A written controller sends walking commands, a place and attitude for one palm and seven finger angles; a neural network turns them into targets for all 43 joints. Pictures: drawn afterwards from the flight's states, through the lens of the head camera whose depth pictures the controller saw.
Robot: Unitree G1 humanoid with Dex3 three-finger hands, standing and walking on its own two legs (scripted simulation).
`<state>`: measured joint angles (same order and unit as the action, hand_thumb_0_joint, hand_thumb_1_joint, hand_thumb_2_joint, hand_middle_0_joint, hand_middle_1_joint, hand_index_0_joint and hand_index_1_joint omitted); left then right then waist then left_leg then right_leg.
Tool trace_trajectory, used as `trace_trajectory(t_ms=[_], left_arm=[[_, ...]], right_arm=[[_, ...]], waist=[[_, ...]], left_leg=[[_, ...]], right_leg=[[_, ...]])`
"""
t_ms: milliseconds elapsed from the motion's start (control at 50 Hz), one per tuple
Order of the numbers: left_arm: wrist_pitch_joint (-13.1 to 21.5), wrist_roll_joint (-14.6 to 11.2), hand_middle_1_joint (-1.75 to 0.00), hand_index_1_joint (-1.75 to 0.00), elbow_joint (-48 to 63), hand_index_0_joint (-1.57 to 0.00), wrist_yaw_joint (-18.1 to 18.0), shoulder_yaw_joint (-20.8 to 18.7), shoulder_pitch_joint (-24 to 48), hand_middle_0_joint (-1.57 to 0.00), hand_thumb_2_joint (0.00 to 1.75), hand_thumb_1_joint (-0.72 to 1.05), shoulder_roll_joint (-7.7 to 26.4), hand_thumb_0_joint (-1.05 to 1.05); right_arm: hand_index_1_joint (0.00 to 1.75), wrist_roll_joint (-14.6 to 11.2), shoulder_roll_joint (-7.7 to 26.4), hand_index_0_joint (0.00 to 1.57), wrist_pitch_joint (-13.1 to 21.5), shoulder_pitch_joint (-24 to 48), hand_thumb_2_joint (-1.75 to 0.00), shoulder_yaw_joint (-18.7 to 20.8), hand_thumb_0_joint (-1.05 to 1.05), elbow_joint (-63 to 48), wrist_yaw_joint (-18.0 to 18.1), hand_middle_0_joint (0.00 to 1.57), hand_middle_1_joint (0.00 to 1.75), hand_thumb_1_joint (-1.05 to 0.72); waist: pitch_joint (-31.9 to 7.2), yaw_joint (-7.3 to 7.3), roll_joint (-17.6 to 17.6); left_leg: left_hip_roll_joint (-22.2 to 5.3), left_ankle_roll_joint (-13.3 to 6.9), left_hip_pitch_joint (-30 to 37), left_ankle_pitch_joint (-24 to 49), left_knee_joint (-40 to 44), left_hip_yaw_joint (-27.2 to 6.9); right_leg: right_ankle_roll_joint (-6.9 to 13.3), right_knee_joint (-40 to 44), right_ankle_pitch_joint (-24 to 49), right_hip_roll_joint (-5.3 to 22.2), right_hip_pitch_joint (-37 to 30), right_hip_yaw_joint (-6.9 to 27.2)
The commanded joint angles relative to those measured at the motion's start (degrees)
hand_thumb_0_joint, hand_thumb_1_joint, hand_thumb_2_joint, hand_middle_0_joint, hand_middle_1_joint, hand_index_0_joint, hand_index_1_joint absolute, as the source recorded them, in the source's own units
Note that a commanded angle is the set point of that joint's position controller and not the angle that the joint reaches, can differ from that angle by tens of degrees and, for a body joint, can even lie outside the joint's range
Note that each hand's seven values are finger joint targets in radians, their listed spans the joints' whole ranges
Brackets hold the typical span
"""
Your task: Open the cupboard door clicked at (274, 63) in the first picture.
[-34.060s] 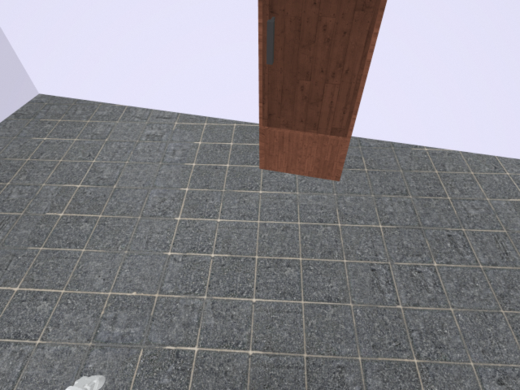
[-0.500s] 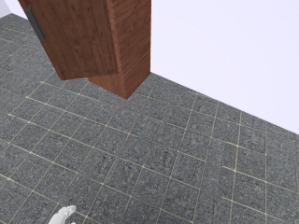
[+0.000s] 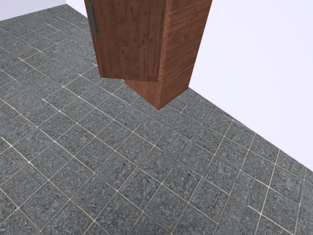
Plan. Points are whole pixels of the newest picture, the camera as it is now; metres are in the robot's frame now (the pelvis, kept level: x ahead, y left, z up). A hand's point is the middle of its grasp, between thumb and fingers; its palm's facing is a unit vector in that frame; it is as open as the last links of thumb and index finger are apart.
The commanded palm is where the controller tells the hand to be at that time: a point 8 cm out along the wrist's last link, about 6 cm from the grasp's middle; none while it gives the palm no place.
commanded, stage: take the last steps up to it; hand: left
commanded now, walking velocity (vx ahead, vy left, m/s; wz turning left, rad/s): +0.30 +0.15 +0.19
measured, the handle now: (93, 19) +1.07 +0.42 -0.02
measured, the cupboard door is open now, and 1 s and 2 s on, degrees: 42 42 42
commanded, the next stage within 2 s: come to a stop and stand still in 1.30 s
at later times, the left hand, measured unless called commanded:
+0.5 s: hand (103, 202) +0.22 +0.17 -0.15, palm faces +0.11 -0.97 -0.20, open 7.3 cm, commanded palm none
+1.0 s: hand (73, 179) +0.28 +0.29 -0.17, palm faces +0.17 -0.97 -0.18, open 7.4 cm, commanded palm none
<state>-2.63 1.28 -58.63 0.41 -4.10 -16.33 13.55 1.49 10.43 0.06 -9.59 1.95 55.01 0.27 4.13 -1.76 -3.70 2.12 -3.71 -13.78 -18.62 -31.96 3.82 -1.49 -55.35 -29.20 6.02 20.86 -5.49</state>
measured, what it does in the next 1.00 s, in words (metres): walks ahead: right foot, then left foot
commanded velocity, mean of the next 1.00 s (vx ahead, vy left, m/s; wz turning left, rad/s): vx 0.30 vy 0.13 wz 0.03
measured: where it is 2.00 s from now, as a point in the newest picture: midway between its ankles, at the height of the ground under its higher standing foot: (134, 182)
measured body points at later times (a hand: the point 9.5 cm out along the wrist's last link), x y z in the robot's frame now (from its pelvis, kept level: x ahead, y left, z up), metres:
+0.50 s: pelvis +0.14 -0.01 +0.01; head +0.17 -0.03 +0.45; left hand +0.21 +0.22 -0.13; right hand +0.11 -0.25 -0.16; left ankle +0.07 +0.11 -0.65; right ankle +0.16 -0.11 -0.73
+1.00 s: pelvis +0.30 +0.11 +0.01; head +0.33 +0.12 +0.46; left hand +0.27 +0.34 -0.15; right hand +0.41 -0.11 -0.13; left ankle +0.32 +0.19 -0.73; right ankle +0.30 -0.01 -0.65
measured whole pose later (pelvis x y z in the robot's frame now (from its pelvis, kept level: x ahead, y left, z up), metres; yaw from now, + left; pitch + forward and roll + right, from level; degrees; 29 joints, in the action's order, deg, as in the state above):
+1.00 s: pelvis +0.30 +0.11 +0.01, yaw +5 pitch +0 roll +1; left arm 0.1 1.5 -61.2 0.6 -3.6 -16.5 10.4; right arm 1.1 9.1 3.7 -10.6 2.5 56.2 1.6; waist 3.2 -2.5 -2.1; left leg 0.9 -4.2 -13.6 -11.7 -24.9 9.7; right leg 0.2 -66.2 -19.8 6.4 29.8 -4.3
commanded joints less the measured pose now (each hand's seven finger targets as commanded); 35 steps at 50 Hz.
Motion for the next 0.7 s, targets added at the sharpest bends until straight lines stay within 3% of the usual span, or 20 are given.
trace_trajectory(t_ms=[0, 40, 80, 200, 240, 260, 280, 300, 320, 340, 360, 380, 400, 420, 440, 480, 540, 600, 680], left_arm=[[3.31, 0.16, -0.30, -0.30, 6.36, -0.20, 0.84, -0.24, 7.30, -0.20, 0.90, 0.90, 3.21, 0.00], [3.11, 0.09, -0.30, -0.30, 5.48, -0.20, 0.95, -0.01, 5.83, -0.20, 0.90, 0.90, 2.86, 0.00], [3.03, 0.10, -0.30, -0.30, 5.57, -0.20, 0.91, 0.25, 7.14, -0.20, 0.90, 0.90, 2.44, 0.00], [3.52, -0.02, -0.30, -0.30, 8.04, -0.20, 0.87, 0.98, 13.98, -0.20, 0.90, 0.90, 1.09, 0.00], [3.77, 0.00, -0.30, -0.30, 8.28, -0.20, 0.80, 0.91, 13.88, -0.20, 0.90, 0.90, 1.16, 0.00], [3.89, -0.02, -0.30, -0.30, 8.09, -0.20, 0.80, 0.74, 12.74, -0.20, 0.90, 0.90, 1.19, 0.00], [4.06, 0.02, -0.30, -0.30, 7.10, -0.20, 0.74, 0.34, 9.34, -0.20, 0.90, 0.90, 1.56, 0.00], [4.46, 0.11, -0.30, -0.30, 5.37, -0.20, 0.62, -0.36, 3.12, -0.20, 0.90, 0.90, 2.90, 0.00], [5.30, 0.55, -0.30, -0.30, 3.01, -0.20, 0.16, -1.50, -5.71, -0.20, 0.90, 0.90, 7.71, 0.00], [5.26, 0.27, -0.30, -0.30, 1.41, -0.20, -0.31, -2.87, -12.63, -0.20, 0.90, 0.90, 12.96, 0.00], [5.09, -0.55, -0.30, -0.30, 1.96, -0.20, -0.73, -2.64, -10.28, -0.20, 0.90, 0.90, 12.34, 0.00], [5.00, -0.50, -0.30, -0.30, 2.94, -0.20, -1.06, -2.06, -5.63, -0.20, 0.90, 0.90, 9.61, 0.00], [5.26, -0.50, -0.30, -0.30, 3.52, -0.20, -1.19, -1.16, -2.05, -0.20, 0.90, 0.90, 6.24, 0.00], [5.50, -0.38, -0.30, -0.30, 3.75, -0.20, -1.26, -0.77, 0.04, -0.20, 0.90, 0.90, 3.97, 0.00], [6.04, -0.27, -0.30, -0.30, 3.80, -0.20, -1.22, -0.36, -0.05, -0.20, 0.90, 0.90, 2.41, 0.00], [6.86, -0.16, -0.30, -0.30, 2.64, -0.20, -1.09, -0.31, -1.07, -0.20, 0.90, 0.90, 2.11, 0.00], [7.68, 0.05, -0.30, -0.30, 0.93, -0.20, -1.00, -0.61, -3.58, -0.20, 0.90, 0.90, 2.37, 0.00], [7.80, 0.04, -0.30, -0.30, -0.81, -0.20, -0.76, -0.34, -5.29, -0.20, 0.90, 0.90, 3.72, 0.00], [7.12, 0.49, -0.30, -0.30, -1.71, -0.20, -0.95, -0.65, -5.41, -0.20, 0.90, 0.90, 5.88, 0.00]], right_arm=[[0.30, -0.18, 9.42, 0.20, 2.02, -8.60, -0.90, 1.38, 0.00, -0.42, 1.34, 0.20, 0.30, -0.90], [0.30, -0.41, 9.24, 0.20, 2.58, -8.66, -0.90, 1.21, 0.00, 0.15, 1.27, 0.20, 0.30, -0.90], [0.30, -0.49, 8.75, 0.20, 2.74, -10.17, -0.90, 1.14, 0.00, 1.21, 1.13, 0.20, 0.30, -0.90], [0.30, -0.14, 8.08, 0.20, 2.67, -14.75, -0.90, 1.02, 0.00, 4.30, 0.87, 0.20, 0.30, -0.90], [0.30, 0.05, 7.96, 0.20, 2.62, -14.89, -0.90, 1.02, 0.00, 4.92, 0.88, 0.20, 0.30, -0.90], [0.30, 0.02, 7.84, 0.20, 2.58, -14.63, -0.90, 0.95, 0.00, 5.25, 0.95, 0.20, 0.30, -0.90], [0.30, -0.07, 7.84, 0.20, 2.56, -13.80, -0.90, 0.93, 0.00, 5.50, 1.01, 0.20, 0.30, -0.90], [0.30, -0.43, 7.70, 0.20, 2.64, -13.00, -0.90, 0.91, 0.00, 5.44, 1.01, 0.20, 0.30, -0.90], [0.30, -1.24, 6.29, 0.20, 3.11, -12.99, -0.90, 0.90, 0.00, 5.00, 0.46, 0.20, 0.30, -0.90], [0.30, -1.33, 4.46, 0.20, 3.22, -13.84, -0.90, 1.01, 0.00, 2.86, 0.48, 0.20, 0.30, -0.90], [0.30, -0.54, 7.76, 0.20, 2.42, -11.58, -0.90, 1.70, 0.00, 2.80, 0.39, 0.20, 0.30, -0.90], [0.30, -0.34, 6.49, 0.20, 1.94, -7.17, -0.90, 2.03, 0.00, 2.17, 0.09, 0.20, 0.30, -0.90], [0.30, -0.15, 5.16, 0.20, 1.28, -5.50, -0.90, 1.99, 0.00, 2.27, -0.28, 0.20, 0.30, -0.90], [0.30, -0.01, 3.36, 0.20, 0.69, -6.93, -0.90, 1.82, 0.00, 3.17, -0.68, 0.20, 0.30, -0.90], [0.30, 0.20, 2.41, 0.20, 0.24, -8.29, -0.90, 1.56, 0.00, 4.03, -0.94, 0.20, 0.30, -0.90], [0.30, 0.20, 1.29, 0.20, -0.14, -9.57, -0.90, 1.47, 0.00, 4.48, -1.37, 0.20, 0.30, -0.90], [0.30, 0.13, 0.13, 0.20, -0.09, -6.46, -0.90, 1.52, 0.00, 3.10, -2.01, 0.20, 0.30, -0.90], [0.30, 0.01, 0.32, 0.20, 0.37, -1.80, -0.90, 1.19, 0.00, 0.80, -2.68, 0.20, 0.30, -0.90], [0.30, -0.25, 1.59, 0.20, 1.42, 2.12, -0.90, 0.98, 0.00, -1.54, -3.18, 0.20, 0.30, -0.90]], waist=[[-1.64, 2.84, 9.01], [-2.73, 1.85, 9.87], [-1.53, 2.01, 8.94], [0.67, 3.67, 8.80], [1.17, 3.20, 9.16], [0.97, 2.40, 7.90], [0.28, 0.59, 6.63], [-1.87, -2.33, 4.43], [-7.29, -5.93, -4.09], [-11.47, -6.82, -15.74], [-8.28, -5.64, -10.45], [-2.21, -4.31, -7.08], [1.50, -2.14, -3.37], [1.53, -0.48, -3.67], [0.75, 0.38, -4.12], [-1.12, 1.28, -4.10], [-0.97, 0.69, -2.16], [-0.77, -0.46, -4.19], [-0.54, -0.86, -7.11]], left_leg=[[-16.03, -8.20, 11.38, 11.34, 19.26, -18.75], [-14.41, -7.96, 11.59, 16.25, 19.25, -14.78], [-13.76, -8.11, 10.57, 17.33, 19.94, -13.34], [-13.87, -8.53, 9.90, 19.52, 19.24, -12.59], [-13.97, -8.36, 9.06, 20.62, 17.66, -12.68], [-13.53, -7.77, 7.18, 20.82, 16.11, -12.40], [-12.21, -6.46, 4.34, 20.30, 12.86, -11.14], [-9.37, -4.48, -0.67, 18.85, 5.34, -9.23], [-4.65, -1.45, -10.61, 11.59, -8.59, -4.88], [1.86, 1.78, -21.58, -14.79, -25.91, -1.31], [-2.08, 2.31, -23.00, -14.86, -35.25, -6.17], [-4.55, 2.65, -24.33, -9.12, -38.84, -7.49], [-6.66, 3.21, -23.73, -3.10, -38.54, -8.15], [-7.68, 3.76, -21.51, 0.40, -36.89, -7.27], [-8.05, 4.54, -19.85, 2.75, -34.88, -6.06], [-8.18, 5.71, -18.72, 5.48, -29.81, -3.65], [-8.11, 6.59, -19.26, 7.93, -21.63, -1.39], [-6.99, 6.65, -18.80, 9.44, -13.10, 0.81], [-5.22, 5.08, -12.29, 7.06, -3.84, 2.09]], right_leg=[[0.23, -11.03, 7.44, 0.93, 17.16, 4.07], [-0.36, -8.17, 9.71, 0.74, 15.34, 3.00], [-0.65, -3.81, 11.26, 0.60, 14.28, 2.19], [-0.27, 10.72, 11.93, -1.02, 9.37, -0.03], [0.29, 14.36, 11.05, -1.97, 5.77, -0.50], [0.62, 17.09, 12.26, -2.68, 1.55, -0.63], [0.94, 20.94, 14.39, -3.42, -5.10, -1.20], [1.56, 25.85, 16.89, -3.29, -16.23, -0.29], [4.66, 30.77, 13.80, 6.38, -31.97, 10.94], [11.03, 38.54, 15.89, 23.50, -39.61, 33.23], [13.59, 42.72, 7.56, 25.52, -30.61, 36.42], [12.81, 44.46, 1.91, 23.14, -21.29, 33.59], [10.81, 45.24, 2.70, 20.11, -13.77, 26.00], [9.07, 45.67, 5.74, 17.59, -10.62, 18.83], [7.91, 46.13, 10.17, 15.55, -8.99, 14.21], [7.32, 45.96, 18.17, 13.25, -10.03, 8.27], [8.02, 45.60, 25.28, 12.69, -12.62, 4.93], [7.54, 44.30, 30.21, 11.93, -15.39, 2.81], [6.88, 41.32, 29.29, 13.00, -15.51, 2.27]])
